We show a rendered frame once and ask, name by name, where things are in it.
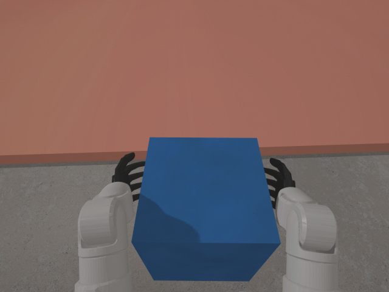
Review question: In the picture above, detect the left robot hand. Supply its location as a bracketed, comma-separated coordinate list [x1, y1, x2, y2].
[112, 152, 145, 202]

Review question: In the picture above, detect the left robot forearm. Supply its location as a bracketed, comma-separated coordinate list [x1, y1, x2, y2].
[75, 182, 134, 292]

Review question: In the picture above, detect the carton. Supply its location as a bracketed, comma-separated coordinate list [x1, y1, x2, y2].
[131, 137, 281, 282]

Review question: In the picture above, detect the right robot hand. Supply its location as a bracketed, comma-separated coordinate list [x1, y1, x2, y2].
[264, 158, 295, 209]

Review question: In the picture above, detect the right robot forearm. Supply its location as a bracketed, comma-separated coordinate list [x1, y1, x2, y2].
[275, 187, 343, 292]

